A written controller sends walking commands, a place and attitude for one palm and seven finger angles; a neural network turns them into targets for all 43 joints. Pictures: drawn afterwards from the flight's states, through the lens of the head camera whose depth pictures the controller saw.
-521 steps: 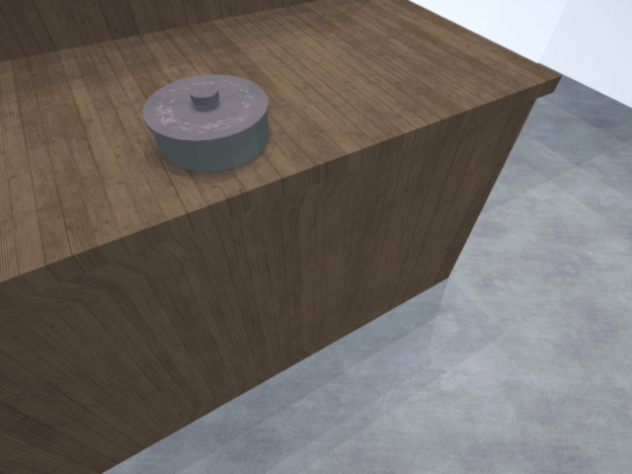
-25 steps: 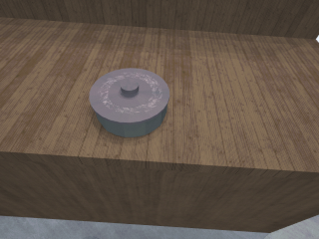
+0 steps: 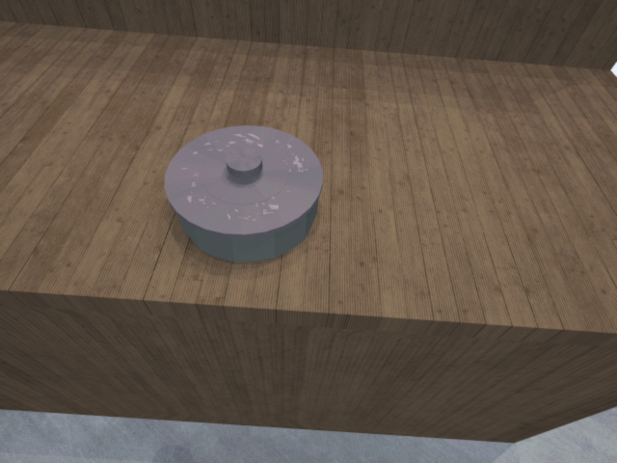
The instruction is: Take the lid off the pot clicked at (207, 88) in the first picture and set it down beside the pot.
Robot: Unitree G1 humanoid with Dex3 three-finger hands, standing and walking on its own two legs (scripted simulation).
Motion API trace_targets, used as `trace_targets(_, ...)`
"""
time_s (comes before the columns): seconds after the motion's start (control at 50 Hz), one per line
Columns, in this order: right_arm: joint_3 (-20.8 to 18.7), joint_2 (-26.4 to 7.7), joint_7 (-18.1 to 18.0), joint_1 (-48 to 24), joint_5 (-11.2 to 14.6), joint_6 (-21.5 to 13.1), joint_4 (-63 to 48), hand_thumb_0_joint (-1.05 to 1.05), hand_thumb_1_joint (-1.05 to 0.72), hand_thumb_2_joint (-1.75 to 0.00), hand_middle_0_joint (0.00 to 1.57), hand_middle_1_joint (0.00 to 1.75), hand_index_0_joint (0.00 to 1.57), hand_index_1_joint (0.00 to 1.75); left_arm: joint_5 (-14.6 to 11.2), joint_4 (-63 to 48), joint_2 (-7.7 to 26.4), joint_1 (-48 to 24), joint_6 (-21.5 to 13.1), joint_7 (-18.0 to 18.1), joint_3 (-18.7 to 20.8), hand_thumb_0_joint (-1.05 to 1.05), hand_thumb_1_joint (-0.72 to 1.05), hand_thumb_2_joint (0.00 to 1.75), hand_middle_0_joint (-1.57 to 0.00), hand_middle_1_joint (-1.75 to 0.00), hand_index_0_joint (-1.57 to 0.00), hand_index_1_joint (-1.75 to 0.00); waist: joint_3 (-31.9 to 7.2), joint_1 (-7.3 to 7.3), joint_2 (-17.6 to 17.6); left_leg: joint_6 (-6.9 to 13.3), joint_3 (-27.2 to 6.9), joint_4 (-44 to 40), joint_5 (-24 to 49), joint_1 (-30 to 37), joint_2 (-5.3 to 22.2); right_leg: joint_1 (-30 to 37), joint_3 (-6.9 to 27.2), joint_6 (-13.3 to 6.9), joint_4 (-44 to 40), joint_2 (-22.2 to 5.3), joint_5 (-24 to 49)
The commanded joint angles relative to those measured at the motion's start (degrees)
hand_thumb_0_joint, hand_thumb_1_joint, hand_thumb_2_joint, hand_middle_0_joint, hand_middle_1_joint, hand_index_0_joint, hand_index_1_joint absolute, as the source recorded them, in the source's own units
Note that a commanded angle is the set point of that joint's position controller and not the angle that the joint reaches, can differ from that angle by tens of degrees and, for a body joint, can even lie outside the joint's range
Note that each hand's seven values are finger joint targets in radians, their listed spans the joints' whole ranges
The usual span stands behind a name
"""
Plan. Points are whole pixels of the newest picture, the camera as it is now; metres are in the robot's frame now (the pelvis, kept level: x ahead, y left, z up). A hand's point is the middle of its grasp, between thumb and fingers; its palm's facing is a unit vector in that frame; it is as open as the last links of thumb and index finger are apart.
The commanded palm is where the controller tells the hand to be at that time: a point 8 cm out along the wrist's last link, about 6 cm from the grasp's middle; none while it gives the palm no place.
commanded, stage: look again from close up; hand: left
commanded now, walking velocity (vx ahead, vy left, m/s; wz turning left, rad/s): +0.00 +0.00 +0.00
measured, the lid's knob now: (244, 162) +0.43 +0.12 +0.15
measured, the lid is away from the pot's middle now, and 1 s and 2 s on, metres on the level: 0.00 0.00 0.00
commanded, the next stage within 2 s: lift the closed hand beside the body in 0.12 s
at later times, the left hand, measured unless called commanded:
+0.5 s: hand (168, 449) +0.14 +0.17 -0.03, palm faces +0.16 -0.95 -0.27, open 5.8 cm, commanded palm +0.09 +0.23 +0.01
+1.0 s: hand out of the picture +0.11 +0.18 +0.11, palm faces +0.32 -0.83 -0.46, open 3.1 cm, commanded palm +0.05 +0.22 +0.14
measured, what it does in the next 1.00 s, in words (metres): shifts its weight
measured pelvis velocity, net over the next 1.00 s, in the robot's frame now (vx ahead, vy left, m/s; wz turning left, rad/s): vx -0.03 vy -0.06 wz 0.02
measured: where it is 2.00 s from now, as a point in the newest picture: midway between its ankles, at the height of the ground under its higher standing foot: outside the picture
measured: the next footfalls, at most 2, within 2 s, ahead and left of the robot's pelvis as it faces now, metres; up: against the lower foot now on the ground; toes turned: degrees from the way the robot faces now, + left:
none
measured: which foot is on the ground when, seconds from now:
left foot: down 0.00-1.00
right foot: down 0.00-1.00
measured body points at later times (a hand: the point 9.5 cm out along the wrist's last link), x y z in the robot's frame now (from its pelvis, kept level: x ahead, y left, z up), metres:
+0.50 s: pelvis -0.01 -0.01 +0.00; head -0.03 -0.02 +0.45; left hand +0.13 +0.22 -0.01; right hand +0.15 -0.25 -0.08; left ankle -0.02 +0.06 -0.74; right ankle -0.04 -0.15 -0.74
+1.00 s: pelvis -0.03 -0.06 +0.00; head -0.05 -0.09 +0.45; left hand +0.09 +0.22 +0.14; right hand +0.16 -0.26 -0.08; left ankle -0.02 +0.06 -0.74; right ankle -0.04 -0.15 -0.74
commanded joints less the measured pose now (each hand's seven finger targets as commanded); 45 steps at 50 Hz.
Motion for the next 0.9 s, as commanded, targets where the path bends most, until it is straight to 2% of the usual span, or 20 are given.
trace_targets(0.0, -1.1, -5.5, -0.4, 4.2, 0.0, -0.7, -1.2, 0.0, -0.9, -0.9, 0.2, 0.3, 0.2, 0.3, -0.2, -0.7, 4.4, 5.8, -0.4, 0.2, 0.6, 0.0, 0.9, 0.9, -0.2, -0.3, -0.2, -0.3, -0.1, 0.14, 1.7, -1.5, -9.5, -4.7, 16.0, 1.1, 10.0, -2.7, 2.8, -3.6, -2.5, -3.6, 8.3)
trace_targets(0.18, -1.1, -4.8, -0.5, 4.9, 0.1, -0.8, -0.3, 0.0, -0.9, -0.9, 0.2, 0.3, 0.2, 0.3, -0.3, -0.3, 3.8, 6.2, -0.6, 0.3, 0.5, 0.0, 0.9, 0.9, -0.2, -0.3, -0.2, -0.3, 0.0, 0.18, 0.9, -1.5, -9.0, -4.1, 17.4, 1.0, 10.0, -2.6, 3.1, -3.7, -2.8, -3.8, 10.2)
trace_targets(0.2, -1.2, -8.4, -0.1, 0.9, 0.5, -1.0, -4.3, 0.0, -0.9, -0.9, 0.2, 0.3, 0.2, 0.3, 1.1, 0.8, 5.7, 7.2, -2.2, 1.9, 0.5, 0.0, 0.9, 0.9, -0.2, -0.3, -0.2, -0.3, -2.6, 0.47, 3.3, -3.8, -8.8, 4.6, 35.0, 0.6, 10.4, -3.4, 3.6, -3.2, -1.2, -4.1, 21.6)
trace_targets(0.22, -2.4, -14.9, 0.8, 2.3, 3.6, -11.8, -22.8, 0.0, -0.9, -0.9, 0.2, 0.3, 0.2, 0.3, -5.1, -76.2, 16.2, -30.0, -10.3, 2.7, 0.5, 0.0, 0.9, 0.9, -0.24, -0.35, -0.24, -0.35, -29.0, 0.23, 15.2, -9.2, -11.0, -2.7, 34.2, 14.3, 6.2, -0.6, -0.9, -4.1, 2.4, 0.4, 17.2)
trace_targets(0.24, -0.6, -10.7, -1.4, -2.2, 3.9, -15.8, -20.7, 0.0, -0.9, -0.9, 0.2, 0.3, 0.2, 0.3, -1.0, -67.3, 14.6, -7.8, -5.0, 5.5, 1.0, 0.0, 0.9, 0.9, -0.29, -0.4, -0.29, -0.4, -30.7, 1.74, 22.8, -11.3, -10.0, -2.6, 37.6, 16.8, 9.4, -4.0, -0.7, -5.7, 5.2, 0.6, 8.7)
trace_targets(0.26, -1.5, -9.1, -0.5, -5.6, 5.3, -16.6, -20.4, 0.0, -0.9, -0.9, 0.2, 0.3, 0.2, 0.3, -3.2, -62.3, 5.3, 6.7, 2.5, 7.8, -2.8, 0.0, 0.9, 0.9, -0.33, -0.44, -0.33, -0.44, -20.6, 1.85, 17.5, -11.7, -10.5, -4.1, 34.4, 11.3, 8.0, -5.6, -2.4, -4.7, 5.4, 1.3, 4.2)
trace_targets(0.28, -1.5, -10.5, 0.6, -4.5, 4.4, -17.5, -18.8, 0.0, -0.9, -0.9, 0.2, 0.3, 0.2, 0.3, -2.7, -59.8, -2.6, 9.5, 4.1, 6.9, -9.1, 0.0, 0.9, 0.9, -0.38, -0.49, -0.38, -0.49, -12.4, 0.36, 12.2, -9.5, -10.1, -4.6, 27.9, 10.1, 7.1, -7.0, -2.4, -4.3, 2.6, 1.9, 5.9)
trace_targets(0.32, -2.1, -11.1, 2.3, -5.2, 2.5, -17.4, -21.6, 0.0, -0.9, -0.9, 0.2, 0.3, 0.2, 0.3, -0.3, -54.1, -3.3, 15.2, 3.4, 5.9, -8.8, 0.0, 0.9, 0.9, -0.46, -0.59, -0.46, -0.59, -4.9, 0.57, 1.3, -7.2, -10.6, -4.8, 25.3, 4.9, 7.3, -7.2, -4.8, -4.2, 0.2, 2.4, 7.5)
trace_targets(0.38, -4.6, -11.9, 3.7, -7.7, 1.2, -13.6, -27.4, 0.0, -0.9, -0.9, 0.2, 0.3, 0.2, 0.3, 0.2, -55.3, 4.4, 27.8, 0.8, 4.0, 2.0, 0.0, 0.9, 0.9, -0.6, -0.73, -0.6, -0.73, -5.7, 3.57, -6.9, -6.9, -8.4, -3.1, 28.2, 1.0, 7.2, -3.2, -5.2, -4.0, -1.1, 2.2, 12.6)
trace_targets(0.46, -4.5, -10.9, 2.4, -12.1, 1.8, -9.7, -36.1, 0.0, -0.9, -0.9, 0.2, 0.3, 0.2, 0.3, -1.2, -69.4, 11.5, 25.5, -3.3, 2.2, 10.4, 0.0, 0.9, 0.9, -0.77, -0.92, -0.77, -0.92, -1.7, 3.26, -1.9, -6.0, -5.1, -4.9, 11.8, -1.9, 6.2, -4.3, -4.2, -4.0, -2.7, 2.0, 7.6)
trace_targets(0.48, -3.7, -10.6, 2.0, -12.3, 1.8, -9.0, -37.8, 0.0, -0.9, -0.9, 0.2, 0.3, 0.2, 0.3, -1.3, -71.6, 9.7, 22.5, -4.1, 1.6, 8.2, 0.0, 0.9, 0.9, -0.82, -0.97, -0.82, -0.97, -0.1, 2.4, 0.6, -5.6, -4.5, -5.1, 7.8, -3.1, 5.4, -5.9, -3.8, -3.9, -3.2, 2.0, 6.1)
trace_targets(0.54, -3.0, -9.8, 0.7, -11.3, 1.7, -8.2, -40.2, 0.0, -0.9, -0.9, 0.2, 0.3, 0.2, 0.3, -2.3, -79.9, 11.8, 18.6, -6.3, 0.9, 10.6, 0.0, 0.9, 0.9, -0.95, -1.12, -0.95, -1.12, -2.7, 1.93, 6.4, -4.8, -4.1, -4.6, 4.7, -0.3, 5.0, -5.9, -2.4, -3.8, -4.0, 2.1, 5.2)
trace_targets(0.56, -2.9, -10.0, 0.4, -11.5, 1.4, -8.0, -40.6, 0.0, -0.9, -0.9, 0.2, 0.3, 0.2, 0.3, -2.3, -82.4, 13.7, 18.0, -6.8, 1.1, 12.4, 0.0, 0.9, 0.9, -0.99, -1.16, -0.99, -1.16, -3.7, 1.77, 5.9, -4.5, -3.7, -3.8, 4.9, 0.3, 4.9, -6.2, -2.7, -3.7, -4.6, 2.0, 5.3)
trace_targets(0.58, -2.2, -9.7, 0.1, -12.1, 1.2, -7.8, -41.3, 0.0, -0.9, -0.9, 0.2, 0.3, 0.2, 0.3, -2.4, -83.6, 11.4, 16.4, -7.0, 0.8, 9.5, 0.0, 0.9, 0.9, -1.04, -1.21, -1.04, -1.21, -2.7, 1.15, 7.6, -4.3, -3.5, -3.7, 3.9, 0.0, 4.4, -7.0, -2.3, -3.6, -5.2, 1.9, 4.5)
trace_targets(0.64, -2.0, -10.0, -0.6, -11.0, 0.8, -8.6, -41.6, 0.0, -0.9, -0.9, 0.2, 0.3, 0.2, 0.3, -2.6, -89.1, 13.5, 16.0, -7.8, 1.1, 11.1, 0.0, 0.9, 0.9, -1.17, -1.36, -1.17, -1.36, -6.2, 1.57, 8.4, -3.8, -3.8, -3.0, 4.5, 3.1, 4.4, -5.6, -1.8, -3.6, -5.5, 1.8, 3.8)
trace_targets(0.66, -2.1, -10.0, -0.8, -11.6, 0.8, -8.7, -41.2, 0.0, -0.9, -0.9, 0.2, 0.3, 0.2, 0.3, -2.6, -89.3, 15.3, 17.0, -7.7, 1.5, 13.5, 0.0, 0.9, 0.9, -1.21, -1.4, -1.21, -1.4, -6.2, 1.83, 6.0, -3.7, -3.4, -2.2, 4.8, 3.5, 4.3, -6.2, -1.9, -3.5, -6.4, 2.0, 3.5)
trace_targets(0.7, -2.2, -9.8, -1.1, -12.0, 0.8, -9.2, -40.9, 0.0, -0.9, -0.9, 0.2, 0.3, 0.2, 0.3, -2.9, -89.5, 14.4, 17.8, -7.9, 1.4, 13.0, 0.0, 0.9, 0.9, -1.3, -1.5, -1.3, -1.5, -4.8, 1.74, 2.9, -3.4, -3.4, -2.1, 4.5, 3.1, 4.2, -6.4, -1.6, -3.2, -7.4, 1.6, 2.4)
trace_targets(0.78, -2.2, -9.5, -1.4, -13.3, 0.8, -10.6, -40.2, 0.0, -0.9, -0.9, 0.2, 0.3, 0.2, 0.3, -2.7, -94.7, 15.7, 19.8, -8.9, 1.6, 15.0, 0.0, 0.9, 0.9, -1.3, -1.5, -1.3, -1.5, -5.6, 2.55, 5.0, -3.3, -3.0, -1.8, 6.2, 4.7, 4.1, -5.4, -1.1, -3.1, -8.3, 1.4, 3.0)
trace_targets(0.86, -2.7, -9.1, -1.9, -14.7, 1.0, -11.4, -38.8, 0.0, -0.9, -0.9, 0.2, 0.3, 0.2, 0.3, -2.8, -94.3, 18.7, 22.8, -9.3, 2.1, 20.0, 0.0, 0.9, 0.9, -1.3, -1.5, -1.3, -1.5, -3.2, 3.65, 0.7, -3.2, -2.9, -1.9, 5.8, 4.6, 4.4, -6.3, -0.6, -2.7, -9.8, 1.5, 1.3)
trace_targets(0.88, -2.5, -8.8, -1.9, -14.8, 1.0, -11.8, -39.2, 0.0, -0.9, -0.9, 0.2, 0.3, 0.2, 0.3, -3.0, -96.7, 17.2, 22.4, -10.0, 1.8, 18.4, 0.0, 0.9, 0.9, -1.3, -1.5, -1.3, -1.5, -3.1, 3.34, 0.8, -3.1, -3.0, -2.0, 6.1, 4.5, 4.4, -5.9, -0.5, -2.6, -9.7, 1.3, 1.4)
